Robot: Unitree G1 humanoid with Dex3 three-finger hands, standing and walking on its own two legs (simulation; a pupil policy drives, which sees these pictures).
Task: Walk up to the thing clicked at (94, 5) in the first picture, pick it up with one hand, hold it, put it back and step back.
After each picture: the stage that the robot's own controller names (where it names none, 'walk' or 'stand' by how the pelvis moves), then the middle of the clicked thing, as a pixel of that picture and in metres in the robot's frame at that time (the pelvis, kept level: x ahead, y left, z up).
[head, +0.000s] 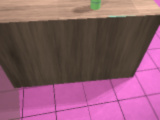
stand; out of the picture +0.99 -0.08 -0.01
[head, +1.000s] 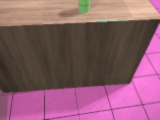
rise first; (84, 1) +0.89 +0.03 +0.02
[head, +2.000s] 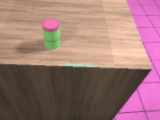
walk; (51, 34) +0.56 +0.17 +0.02
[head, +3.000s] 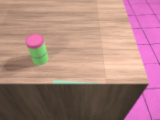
stand; (37, 50) +0.49 +0.20 +0.02
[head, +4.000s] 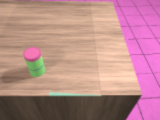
stand; (34, 62) +0.47 +0.21 -0.01
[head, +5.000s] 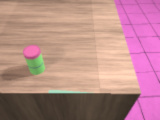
stand; (34, 60) +0.48 +0.22 -0.01
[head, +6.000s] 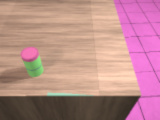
stand; (32, 62) +0.46 +0.22 -0.01
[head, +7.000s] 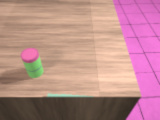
stand; (32, 63) +0.46 +0.22 -0.01
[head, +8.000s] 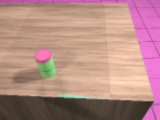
rise first; (45, 64) +0.46 +0.20 -0.01
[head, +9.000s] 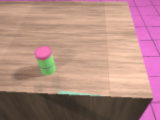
go down; (45, 61) +0.47 +0.20 -0.01
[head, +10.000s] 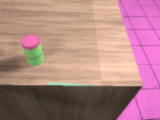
go down; (33, 50) +0.50 +0.19 +0.01
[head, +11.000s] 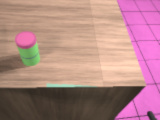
go down; (28, 49) +0.47 +0.18 +0.03
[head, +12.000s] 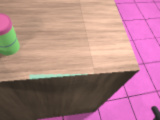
close in; (3, 36) +0.47 +0.20 +0.06
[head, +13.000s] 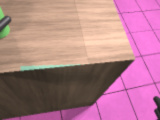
close; out of the picture +0.53 +0.21 +0.08
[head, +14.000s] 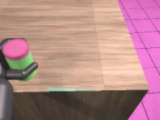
lift; (20, 61) +0.36 +0.19 +0.13
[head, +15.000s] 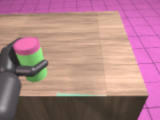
hold; (31, 60) +0.33 +0.16 +0.19
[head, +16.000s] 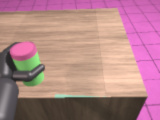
hold; (28, 64) +0.33 +0.17 +0.17
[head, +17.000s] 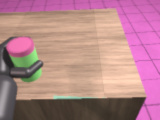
crouch; (26, 60) +0.33 +0.17 +0.18
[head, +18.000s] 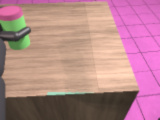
crouch; (15, 28) +0.45 +0.20 +0.20
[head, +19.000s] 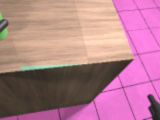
lower; out of the picture +0.52 +0.21 +0.07
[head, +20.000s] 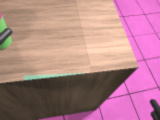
lower; out of the picture +0.50 +0.21 +0.07
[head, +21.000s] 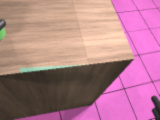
lower; out of the picture +0.52 +0.22 +0.08
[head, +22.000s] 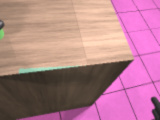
lower; out of the picture +0.52 +0.22 +0.08
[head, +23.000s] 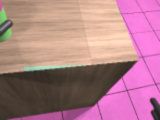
loosen; out of the picture +0.52 +0.21 +0.08
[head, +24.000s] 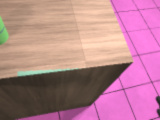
rise; out of the picture +0.51 +0.21 +0.07
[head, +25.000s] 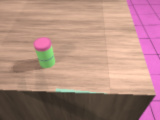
sink last; (45, 53) +0.49 +0.19 +0.03
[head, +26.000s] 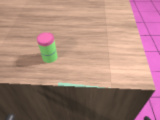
stand; (47, 48) +0.51 +0.19 +0.03
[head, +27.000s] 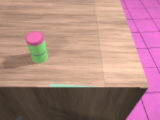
stand; (37, 47) +0.50 +0.19 +0.04
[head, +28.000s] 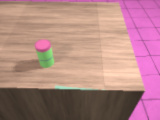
stand; (44, 54) +0.53 +0.19 -0.01
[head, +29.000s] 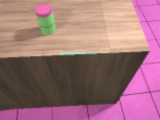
walk; (46, 20) +0.61 +0.18 +0.01
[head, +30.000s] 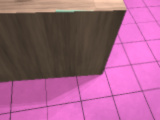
walk; out of the picture +0.87 +0.20 +0.01
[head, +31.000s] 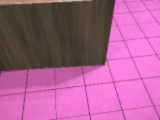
stand; out of the picture +1.15 +0.27 +0.01
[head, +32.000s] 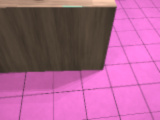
stand; out of the picture +1.14 +0.22 -0.01
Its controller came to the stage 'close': yes
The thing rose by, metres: 0.21
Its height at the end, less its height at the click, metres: +0.00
